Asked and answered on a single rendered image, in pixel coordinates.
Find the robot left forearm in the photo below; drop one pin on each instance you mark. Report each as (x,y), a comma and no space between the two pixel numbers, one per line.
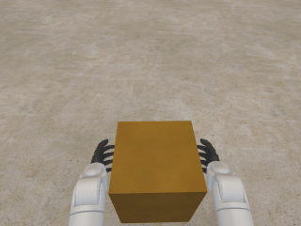
(88,197)

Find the right robot hand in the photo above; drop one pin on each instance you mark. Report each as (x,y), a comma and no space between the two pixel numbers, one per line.
(210,153)

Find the carton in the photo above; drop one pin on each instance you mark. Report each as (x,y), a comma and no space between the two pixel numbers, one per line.
(156,173)

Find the left robot hand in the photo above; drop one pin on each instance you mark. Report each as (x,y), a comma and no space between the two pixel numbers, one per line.
(99,154)

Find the robot right forearm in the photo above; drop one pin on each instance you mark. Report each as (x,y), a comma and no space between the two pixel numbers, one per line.
(229,194)

